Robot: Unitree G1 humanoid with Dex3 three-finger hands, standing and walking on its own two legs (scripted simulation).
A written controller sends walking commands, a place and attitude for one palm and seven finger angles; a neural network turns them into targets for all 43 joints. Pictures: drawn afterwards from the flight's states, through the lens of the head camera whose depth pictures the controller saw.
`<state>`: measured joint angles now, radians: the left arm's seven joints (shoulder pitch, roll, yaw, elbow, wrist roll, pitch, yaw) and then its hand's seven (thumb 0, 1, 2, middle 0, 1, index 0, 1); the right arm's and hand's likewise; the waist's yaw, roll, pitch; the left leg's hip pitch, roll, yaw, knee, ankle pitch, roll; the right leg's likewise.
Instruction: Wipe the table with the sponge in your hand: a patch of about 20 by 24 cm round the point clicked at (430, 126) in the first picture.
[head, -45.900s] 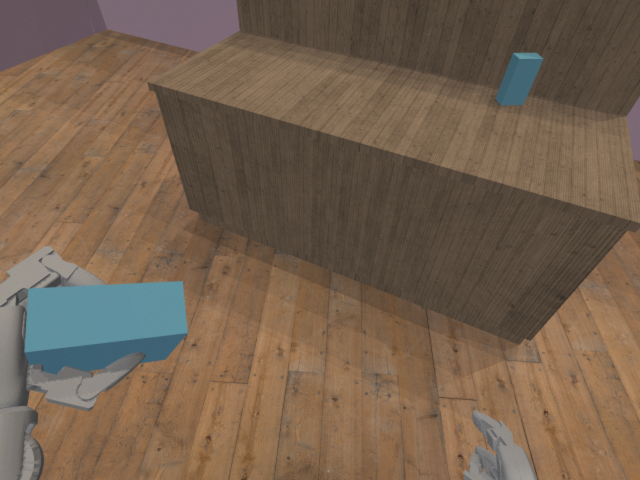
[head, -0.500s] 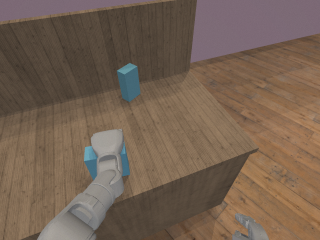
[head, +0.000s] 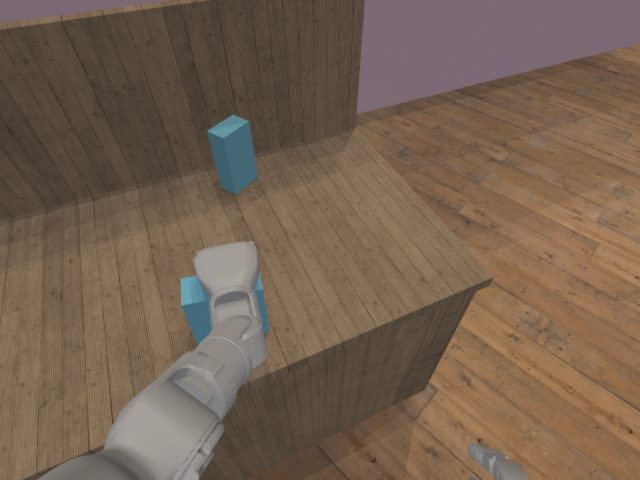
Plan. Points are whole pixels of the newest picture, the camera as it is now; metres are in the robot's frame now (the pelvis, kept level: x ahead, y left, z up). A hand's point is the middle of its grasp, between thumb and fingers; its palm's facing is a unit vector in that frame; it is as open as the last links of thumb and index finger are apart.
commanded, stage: wipe forward along the third lane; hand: left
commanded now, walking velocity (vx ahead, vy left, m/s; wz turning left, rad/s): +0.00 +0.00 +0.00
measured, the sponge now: (229, 313) +0.37 +0.17 -0.05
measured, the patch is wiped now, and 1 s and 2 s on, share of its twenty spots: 0.85 0.95 1.00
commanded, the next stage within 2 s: wipe back along the third lane in 1.68 s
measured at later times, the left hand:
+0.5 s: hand (236, 272) +0.41 +0.16 +0.00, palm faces -0.09 -0.01 -1.00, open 9.4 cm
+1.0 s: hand (235, 253) +0.45 +0.17 +0.00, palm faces -0.08 +0.01 -1.00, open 9.4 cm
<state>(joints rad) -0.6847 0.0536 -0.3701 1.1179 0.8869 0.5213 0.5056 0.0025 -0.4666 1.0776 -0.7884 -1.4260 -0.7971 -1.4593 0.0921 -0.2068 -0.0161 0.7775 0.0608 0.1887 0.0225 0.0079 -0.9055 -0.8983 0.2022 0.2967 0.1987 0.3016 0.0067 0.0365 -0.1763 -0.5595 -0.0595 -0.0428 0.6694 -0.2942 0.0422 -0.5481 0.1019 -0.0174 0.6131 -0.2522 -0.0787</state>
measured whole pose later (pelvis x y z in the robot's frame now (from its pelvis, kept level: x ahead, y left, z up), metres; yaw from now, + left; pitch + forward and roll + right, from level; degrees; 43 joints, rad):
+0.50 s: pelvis -0.01 +0.00 -0.01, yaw -1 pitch +15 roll -1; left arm -0.85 0.10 -0.24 1.27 0.92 0.52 0.51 0.00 -0.50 1.08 -0.84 -1.38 -0.84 -1.41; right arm 0.11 -0.21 0.00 0.79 0.05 0.12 -0.01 0.01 -0.90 -0.90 0.20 0.30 0.20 0.30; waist -0.06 0.03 -0.20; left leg -0.70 -0.05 -0.03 0.72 -0.29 0.04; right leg -0.68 0.11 -0.02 0.66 -0.24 -0.08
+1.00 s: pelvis -0.02 +0.00 -0.02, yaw -2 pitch +20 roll -2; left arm -1.01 0.21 -0.16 1.38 0.94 0.51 0.49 0.00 -0.51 1.09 -0.84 -1.38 -0.85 -1.41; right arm 0.20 -0.23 0.01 0.79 0.04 0.05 0.01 0.01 -0.90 -0.90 0.20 0.30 0.20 0.30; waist -0.13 0.04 -0.21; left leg -0.85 -0.04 -0.03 0.82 -0.32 0.04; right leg -0.83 0.13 -0.02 0.74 -0.25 -0.08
